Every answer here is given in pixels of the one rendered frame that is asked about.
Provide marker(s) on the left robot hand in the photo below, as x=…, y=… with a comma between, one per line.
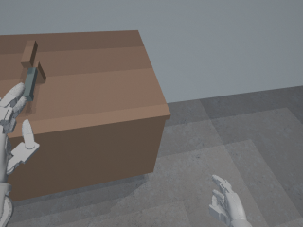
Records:
x=10, y=107

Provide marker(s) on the right robot hand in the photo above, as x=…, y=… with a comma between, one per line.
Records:
x=230, y=207

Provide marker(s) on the robot left forearm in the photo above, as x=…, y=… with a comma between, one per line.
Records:
x=6, y=204

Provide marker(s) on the tap lever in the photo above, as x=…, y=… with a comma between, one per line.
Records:
x=30, y=81

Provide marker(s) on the counter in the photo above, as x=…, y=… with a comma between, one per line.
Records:
x=98, y=111

